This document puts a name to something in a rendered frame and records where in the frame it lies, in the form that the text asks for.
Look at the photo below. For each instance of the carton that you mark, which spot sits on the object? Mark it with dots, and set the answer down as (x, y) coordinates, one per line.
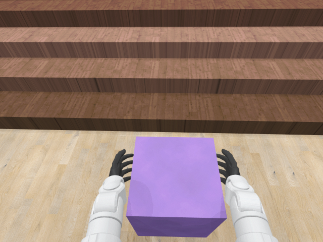
(175, 187)

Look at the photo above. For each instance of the right robot hand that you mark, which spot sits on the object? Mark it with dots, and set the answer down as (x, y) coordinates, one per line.
(230, 165)

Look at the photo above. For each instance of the left robot hand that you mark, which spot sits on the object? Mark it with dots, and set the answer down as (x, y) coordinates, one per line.
(117, 165)

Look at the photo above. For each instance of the right robot forearm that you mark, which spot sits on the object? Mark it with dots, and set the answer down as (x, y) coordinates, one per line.
(248, 216)

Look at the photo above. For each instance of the left robot forearm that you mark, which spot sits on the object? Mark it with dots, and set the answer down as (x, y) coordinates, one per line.
(107, 212)

